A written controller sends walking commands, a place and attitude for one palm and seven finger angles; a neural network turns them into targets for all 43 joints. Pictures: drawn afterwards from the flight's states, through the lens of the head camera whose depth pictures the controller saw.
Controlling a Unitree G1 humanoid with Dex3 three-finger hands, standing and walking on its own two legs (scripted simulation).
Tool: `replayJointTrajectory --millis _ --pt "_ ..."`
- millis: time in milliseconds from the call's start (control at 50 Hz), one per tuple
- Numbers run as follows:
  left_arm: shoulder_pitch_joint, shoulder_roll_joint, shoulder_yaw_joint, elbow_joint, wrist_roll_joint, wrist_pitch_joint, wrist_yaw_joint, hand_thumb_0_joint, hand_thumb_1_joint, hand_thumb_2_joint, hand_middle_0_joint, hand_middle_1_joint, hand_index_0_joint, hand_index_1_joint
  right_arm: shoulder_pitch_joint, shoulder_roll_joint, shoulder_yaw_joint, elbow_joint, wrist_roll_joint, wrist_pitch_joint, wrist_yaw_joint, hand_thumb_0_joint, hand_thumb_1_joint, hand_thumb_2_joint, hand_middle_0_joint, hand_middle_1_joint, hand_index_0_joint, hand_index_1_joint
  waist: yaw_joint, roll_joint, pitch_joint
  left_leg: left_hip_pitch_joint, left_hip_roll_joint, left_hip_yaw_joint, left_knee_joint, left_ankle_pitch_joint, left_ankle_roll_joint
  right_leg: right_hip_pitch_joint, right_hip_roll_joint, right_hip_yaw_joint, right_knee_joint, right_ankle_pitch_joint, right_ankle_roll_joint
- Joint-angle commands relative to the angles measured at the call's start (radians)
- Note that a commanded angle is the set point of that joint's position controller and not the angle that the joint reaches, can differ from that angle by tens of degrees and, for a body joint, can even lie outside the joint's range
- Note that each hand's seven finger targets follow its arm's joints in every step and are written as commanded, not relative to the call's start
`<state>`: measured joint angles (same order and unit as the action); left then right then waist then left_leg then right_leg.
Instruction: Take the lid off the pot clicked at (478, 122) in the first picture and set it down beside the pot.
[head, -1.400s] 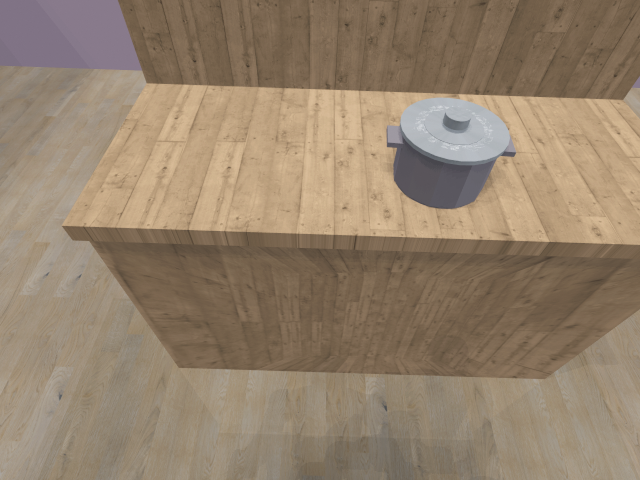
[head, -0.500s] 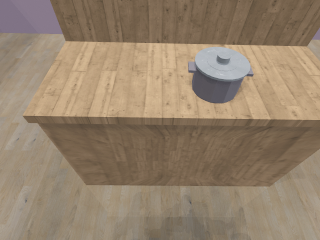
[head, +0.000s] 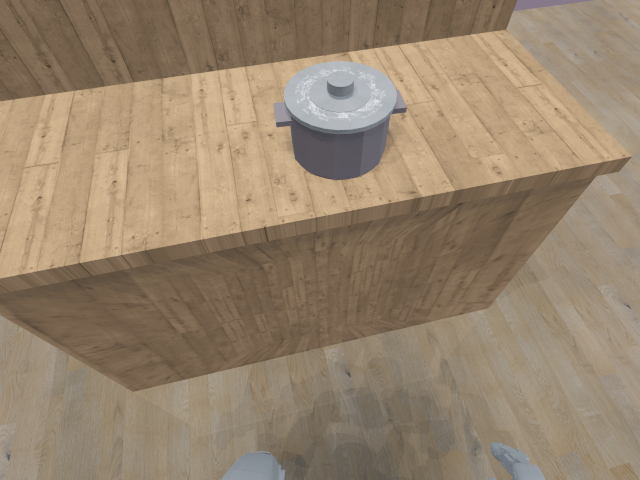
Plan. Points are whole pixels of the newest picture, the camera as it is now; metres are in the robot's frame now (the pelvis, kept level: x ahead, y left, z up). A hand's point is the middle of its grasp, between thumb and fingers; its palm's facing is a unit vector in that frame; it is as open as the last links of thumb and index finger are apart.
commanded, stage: walk to a spot facing it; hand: left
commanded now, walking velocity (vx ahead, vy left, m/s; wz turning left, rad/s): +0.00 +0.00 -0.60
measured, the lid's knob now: (340, 83) +0.67 +0.04 +0.09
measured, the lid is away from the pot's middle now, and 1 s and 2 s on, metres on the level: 0.00 0.00 0.00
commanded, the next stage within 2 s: none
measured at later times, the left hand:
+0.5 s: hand (223, 430) +0.18 +0.17 -0.16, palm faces -0.31 -0.91 -0.28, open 7.4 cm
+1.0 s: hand (246, 401) +0.23 +0.15 -0.17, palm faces -0.54 -0.82 -0.19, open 7.4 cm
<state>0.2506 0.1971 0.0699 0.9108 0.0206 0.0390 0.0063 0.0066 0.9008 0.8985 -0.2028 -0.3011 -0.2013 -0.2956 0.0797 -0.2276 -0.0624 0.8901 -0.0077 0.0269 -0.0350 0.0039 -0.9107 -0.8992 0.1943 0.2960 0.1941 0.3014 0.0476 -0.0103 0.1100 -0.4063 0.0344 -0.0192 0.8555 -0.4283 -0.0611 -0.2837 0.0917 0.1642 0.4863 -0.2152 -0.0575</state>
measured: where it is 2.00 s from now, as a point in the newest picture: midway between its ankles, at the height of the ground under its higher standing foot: outside the picture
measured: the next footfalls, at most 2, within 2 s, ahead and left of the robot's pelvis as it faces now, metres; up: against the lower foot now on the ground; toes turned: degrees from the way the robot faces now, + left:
left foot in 0.12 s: +0.04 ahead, +0.16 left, +0.00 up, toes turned -5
right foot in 0.44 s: +0.00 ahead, -0.11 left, +0.00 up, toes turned -18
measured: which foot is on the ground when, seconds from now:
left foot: up 0.00-0.10, down 0.12-0.44, up 0.46-0.78, down 0.80-1.00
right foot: down 0.00-0.12, up 0.14-0.42, down 0.44-0.80, up 0.82-1.00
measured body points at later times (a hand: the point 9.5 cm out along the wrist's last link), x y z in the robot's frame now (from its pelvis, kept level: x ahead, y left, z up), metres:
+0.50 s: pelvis +0.00 +0.00 -0.02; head +0.07 -0.03 +0.42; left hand +0.20 +0.22 -0.14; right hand -0.04 -0.26 -0.17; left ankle -0.01 +0.15 -0.71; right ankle -0.03 -0.10 -0.74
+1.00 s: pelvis +0.03 +0.03 +0.00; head +0.09 +0.03 +0.44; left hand +0.26 +0.19 -0.16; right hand -0.05 -0.21 -0.13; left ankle +0.10 +0.10 -0.74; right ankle -0.08 -0.07 -0.66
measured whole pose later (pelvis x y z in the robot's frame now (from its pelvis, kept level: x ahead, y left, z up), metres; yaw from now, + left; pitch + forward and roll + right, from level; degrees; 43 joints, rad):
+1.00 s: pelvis +0.03 +0.03 +0.00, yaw -36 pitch +0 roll -2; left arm 0.16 0.28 0.09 0.86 0.01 0.08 -0.03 0.01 0.91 0.90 -0.20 -0.30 -0.20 -0.29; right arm 0.23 -0.17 0.00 0.84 -0.03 0.02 -0.02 0.00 -0.91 -0.90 0.20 0.30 0.20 0.30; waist 0.01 -0.06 0.11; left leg -0.26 0.09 0.16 0.51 -0.25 0.02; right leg -0.47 -0.01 0.01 1.10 -0.44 0.06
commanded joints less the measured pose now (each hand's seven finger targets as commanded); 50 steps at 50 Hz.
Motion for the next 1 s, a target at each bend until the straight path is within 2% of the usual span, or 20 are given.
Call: replayJointTrajectory --millis 0,60,100,120,160,200,320,380,400,420,440,500,660,740,760,780,800,840,880,980 --pt "-0.006 0.221 0.061 -0.1 0.001 -0.013 0.01 0.0 0.9 0.9 -0.2 -0.3 -0.2 -0.3 0.065 -0.076 -0.018 -0.085 0.012 -0.026 -0.008 0.0 -0.9 -0.9 0.2 0.3 0.2 0.3 -0.025 -0.139 -0.187 0.048 -0.029 0.006 -0.152 0.019 0.008 0.148 -0.246 0.31 -0.072 0.46 -0.128" --pt "-0.071 0.209 0.056 -0.13 -0.007 -0.01 0.005 0.0 0.9 0.9 -0.2 -0.3 -0.2 -0.3 0.177 -0.1 -0.02 -0.069 0.012 -0.038 -0.015 0.0 -0.9 -0.9 0.2 0.3 0.2 0.3 -0.086 -0.107 -0.204 0.292 0.006 -0.026 -0.445 0.173 0.04 -0.006 -0.174 0.277 0.031 0.352 -0.046" --pt "-0.049 0.129 0.042 -0.17 -0.008 -0.009 -0.014 0.0 0.9 0.9 -0.2 -0.3 -0.2 -0.3 0.163 -0.239 -0.039 -0.108 -0.01 -0.036 -0.01 0.0 -0.9 -0.9 0.2 0.3 0.2 0.3 -0.068 0.312 -0.14 0.39 0.386 -0.391 -0.615 0.306 0.199 -0.334 0.031 -0.039 0.377 -0.342 0.073" --pt "-0.064 0.165 0.051 -0.177 0.001 -0.012 -0.019 0.0 0.9 0.9 -0.2 -0.3 -0.2 -0.3 0.146 -0.226 -0.029 -0.134 -0.021 -0.028 -0.002 0.0 -0.9 -0.9 0.2 0.3 0.2 0.3 -0.072 0.218 -0.095 0.242 0.435 -0.411 -0.612 0.279 0.269 -0.309 -0.04 -0.064 0.571 -0.361 0.09" --pt "-0.057 0.164 0.057 -0.145 0.005 -0.005 -0.03 0.0 0.9 0.9 -0.2 -0.3 -0.2 -0.3 0.081 -0.153 -0.005 -0.136 -0.025 -0.035 -0.005 0.0 -0.9 -0.9 0.2 0.3 0.2 0.3 -0.029 0.198 -0.091 0.22 0.29 -0.197 -0.557 0.457 0.22 -0.307 -0.066 -0.069 0.713 -0.256 0.107" --pt "-0.061 0.142 0.044 -0.148 -0.004 0.004 -0.039 0.0 0.9 0.9 -0.2 -0.3 -0.2 -0.3 0.076 -0.141 0.002 -0.14 -0.022 -0.037 -0.008 0.0 -0.9 -0.9 0.2 0.3 0.2 0.3 -0.023 0.165 -0.107 0.249 0.252 -0.077 -0.515 0.595 0.21 -0.305 -0.094 -0.097 0.714 -0.231 0.114" --pt "-0.169 0.113 0.016 -0.183 -0.008 -0.003 -0.051 0.0 0.9 0.9 -0.2 -0.3 -0.2 -0.3 0.211 -0.201 -0.025 -0.09 -0.025 -0.034 0.002 0.0 -0.9 -0.9 0.2 0.3 0.2 0.3 -0.098 0.211 -0.147 0.336 0.266 0.044 -0.428 0.784 0.192 -0.124 -0.093 -0.23 0.278 -0.253 0.097" --pt "-0.082 0.142 0.021 -0.148 -0.008 -0.014 -0.049 0.0 0.9 0.9 -0.2 -0.3 -0.2 -0.3 0.209 -0.21 -0.034 -0.082 -0.017 -0.028 0.008 0.0 -0.9 -0.9 0.2 0.3 0.2 0.3 -0.048 0.168 -0.177 0.239 0.241 0.102 -0.282 0.678 0.118 0.105 -0.061 -0.258 0.025 -0.047 0.068" --pt "-0.001 0.198 0.035 -0.12 -0.003 -0.024 -0.04 0.0 0.9 0.9 -0.2 -0.3 -0.2 -0.3 0.208 -0.182 -0.029 -0.089 -0.008 -0.028 0.013 0.0 -0.9 -0.9 0.2 0.3 0.2 0.3 -0.006 0.047 -0.224 0.085 0.21 0.154 -0.11 0.517 0.065 0.323 -0.147 -0.15 -0.062 0.139 0.029" --pt "0.075 0.33 0.068 -0.104 0.004 -0.029 -0.017 0.0 0.9 0.9 -0.2 -0.3 -0.2 -0.3 0.162 -0.097 -0.006 -0.14 -0.002 -0.025 0.017 0.0 -0.9 -0.9 0.2 0.3 0.2 0.3 0.03 -0.306 -0.246 -0.224 0.058 0.216 0.139 -0.113 -0.002 0.476 -0.44 0.266 -0.114 0.491 -0.101" --pt "0.117 0.325 0.064 -0.097 -0.015 -0.02 -0.002 0.0 0.9 0.9 -0.2 -0.3 -0.2 -0.3 0.098 -0.13 -0.009 -0.159 -0.005 -0.015 0.001 0.0 -0.9 -0.9 0.2 0.3 0.2 0.3 0.062 -0.227 -0.219 -0.232 0.064 0.048 0.244 -0.237 0.002 0.367 -0.495 0.262 -0.096 0.61 -0.19" --pt "-0.044 0.23 0.05 -0.138 -0.009 -0.011 0.015 0.0 0.9 0.9 -0.2 -0.3 -0.2 -0.3 0.111 -0.123 -0.008 -0.103 -0.007 -0.009 0.0 0.0 -0.9 -0.9 0.2 0.3 0.2 0.3 -0.022 -0.155 -0.196 -0.207 0.093 0.016 0.266 -0.094 -0.01 0.295 -0.338 0.137 -0.055 0.538 -0.168" --pt "-0.086 0.242 0.048 -0.148 0.001 -0.01 0.003 0.0 0.9 0.9 -0.2 -0.3 -0.2 -0.3 0.135 -0.091 -0.011 -0.098 0.002 -0.01 0.006 0.0 -0.9 -0.9 0.2 0.3 0.2 0.3 -0.047 -0.137 -0.145 -0.009 0.009 0.058 -0.01 -0.009 -0.009 0.09 -0.277 0.196 -0.079 0.433 -0.137" --pt "-0.141 0.218 0.045 -0.165 -0.01 0.0 -0.003 0.0 0.9 0.9 -0.2 -0.3 -0.2 -0.3 0.261 -0.106 -0.015 -0.072 0.005 -0.025 -0.005 0.0 -0.9 -0.9 0.2 0.3 0.2 0.3 -0.109 -0.112 -0.16 0.233 0.012 0.046 -0.368 0.174 0.017 -0.019 -0.196 0.181 0.034 0.301 -0.048" --pt "-0.124 0.163 0.041 -0.182 -0.016 0.005 -0.009 0.0 0.9 0.9 -0.2 -0.3 -0.2 -0.3 0.276 -0.176 -0.025 -0.078 -0.007 -0.034 -0.008 0.0 -0.9 -0.9 0.2 0.3 0.2 0.3 -0.113 0.094 -0.162 0.323 0.186 -0.16 -0.51 0.217 0.084 -0.158 -0.078 0.091 0.178 0.061 0.01" --pt "-0.064 0.129 0.03 -0.193 -0.015 0.005 -0.019 0.0 0.9 0.9 -0.2 -0.3 -0.2 -0.3 0.267 -0.256 -0.03 -0.105 -0.011 -0.029 -0.002 0.0 -0.9 -0.9 0.2 0.3 0.2 0.3 -0.081 0.338 -0.168 0.347 0.415 -0.383 -0.598 0.314 0.183 -0.273 0.015 -0.088 0.412 -0.383 0.073" --pt "-0.057 0.158 0.039 -0.181 -0.004 0.005 -0.02 0.0 0.9 0.9 -0.2 -0.3 -0.2 -0.3 0.24 -0.243 -0.019 -0.119 -0.019 -0.025 0.001 0.0 -0.9 -0.9 0.2 0.3 0.2 0.3 -0.086 0.285 -0.138 0.244 0.462 -0.425 -0.61 0.209 0.246 -0.268 -0.042 -0.074 0.594 -0.407 0.08" --pt "-0.087 0.159 0.049 -0.151 0.002 0.001 -0.037 0.0 0.9 0.9 -0.2 -0.3 -0.2 -0.3 0.147 -0.173 0.0 -0.13 -0.024 -0.032 -0.004 0.0 -0.9 -0.9 0.2 0.3 0.2 0.3 -0.051 0.184 -0.072 0.157 0.34 -0.236 -0.596 0.22 0.216 -0.268 -0.082 -0.086 0.727 -0.28 0.09" --pt "-0.067 0.136 0.042 -0.135 -0.002 0.008 -0.045 0.0 0.9 0.9 -0.2 -0.3 -0.2 -0.3 0.116 -0.148 0.007 -0.136 -0.019 -0.032 -0.006 0.0 -0.9 -0.9 0.2 0.3 0.2 0.3 -0.037 0.153 -0.11 0.212 0.276 -0.062 -0.553 0.368 0.188 -0.269 -0.102 -0.12 0.736 -0.206 0.105" --pt "-0.149 0.105 0.024 -0.157 -0.009 0.016 -0.046 0.0 0.9 0.9 -0.2 -0.3 -0.2 -0.3 0.214 -0.163 -0.016 -0.096 -0.02 -0.029 0.001 0.0 -0.9 -0.9 0.2 0.3 0.2 0.3 -0.094 0.156 -0.139 0.317 0.309 0.028 -0.513 0.545 0.212 -0.218 -0.134 -0.19 0.479 -0.256 0.119"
